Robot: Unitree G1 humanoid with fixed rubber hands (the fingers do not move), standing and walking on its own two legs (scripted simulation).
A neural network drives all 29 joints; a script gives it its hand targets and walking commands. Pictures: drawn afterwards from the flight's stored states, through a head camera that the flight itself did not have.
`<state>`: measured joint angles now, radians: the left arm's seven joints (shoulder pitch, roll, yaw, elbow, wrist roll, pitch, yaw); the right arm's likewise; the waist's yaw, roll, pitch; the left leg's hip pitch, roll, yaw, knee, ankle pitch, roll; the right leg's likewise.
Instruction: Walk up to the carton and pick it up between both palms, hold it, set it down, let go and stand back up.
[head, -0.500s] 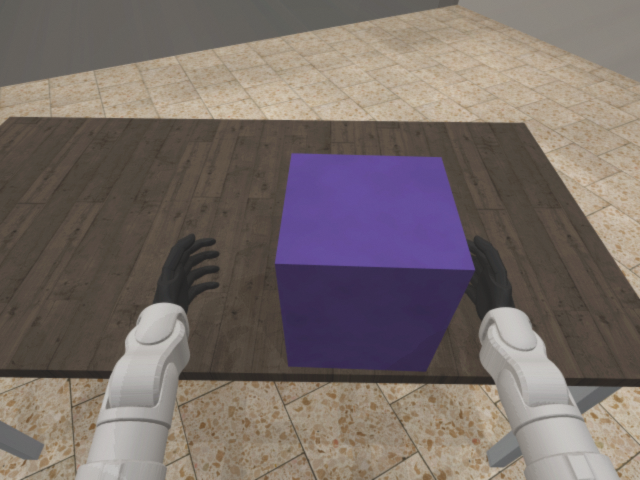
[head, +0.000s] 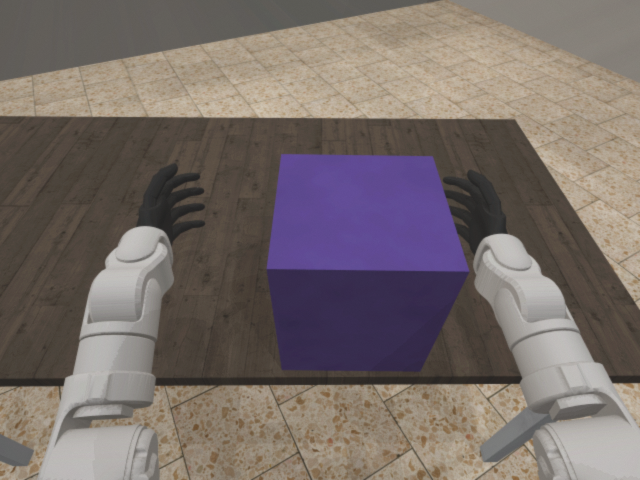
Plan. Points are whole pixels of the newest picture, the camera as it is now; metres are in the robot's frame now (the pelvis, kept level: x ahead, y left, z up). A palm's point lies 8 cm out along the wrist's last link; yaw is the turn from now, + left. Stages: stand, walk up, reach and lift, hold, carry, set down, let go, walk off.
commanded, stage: reach and lift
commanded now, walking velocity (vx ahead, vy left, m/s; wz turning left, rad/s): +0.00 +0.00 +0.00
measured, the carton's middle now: (353, 267) +0.40 -0.04 +0.03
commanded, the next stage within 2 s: none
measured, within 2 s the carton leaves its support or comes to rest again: neither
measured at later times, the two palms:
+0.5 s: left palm (156, 151) +0.44 +0.20 +0.21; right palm (483, 160) +0.44 -0.19 +0.19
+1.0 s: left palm (175, 185) +0.46 +0.20 +0.14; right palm (470, 169) +0.46 -0.19 +0.16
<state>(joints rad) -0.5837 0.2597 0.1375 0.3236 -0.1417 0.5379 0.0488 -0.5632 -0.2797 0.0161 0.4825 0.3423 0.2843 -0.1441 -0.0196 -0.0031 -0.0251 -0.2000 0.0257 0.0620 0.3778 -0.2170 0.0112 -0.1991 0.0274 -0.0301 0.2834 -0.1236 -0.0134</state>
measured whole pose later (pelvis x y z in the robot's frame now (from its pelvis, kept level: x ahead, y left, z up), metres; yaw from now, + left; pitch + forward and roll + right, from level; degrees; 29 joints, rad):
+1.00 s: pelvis +0.01 -0.01 +0.00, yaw +1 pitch +10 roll -1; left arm -1.07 0.33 0.02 1.18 -0.20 0.16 0.06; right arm -1.07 -0.27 0.00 1.15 0.35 0.15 -0.14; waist -0.04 -0.01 -0.14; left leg -0.38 0.04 0.03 0.43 -0.23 -0.01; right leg -0.36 0.04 -0.06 0.32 -0.14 -0.03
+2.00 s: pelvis +0.01 +0.00 +0.00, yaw -1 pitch +10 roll +0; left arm -0.95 0.00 0.59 1.11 0.42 -0.12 -0.01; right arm -0.85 0.06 -0.66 0.88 -0.47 -0.06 0.03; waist -0.02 -0.01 -0.07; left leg -0.30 0.01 0.08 0.29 -0.17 0.02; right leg -0.34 0.01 -0.01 0.27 -0.11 -0.01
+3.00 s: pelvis +0.02 +0.00 +0.00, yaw +0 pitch +7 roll +0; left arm -0.86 -0.06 0.54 0.96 0.40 -0.01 -0.03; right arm -0.73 0.06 -0.62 0.84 -0.40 -0.10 0.05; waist -0.03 -0.01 -0.04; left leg -0.24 0.01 0.07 0.33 -0.21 0.02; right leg -0.28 0.01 -0.02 0.32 -0.16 -0.01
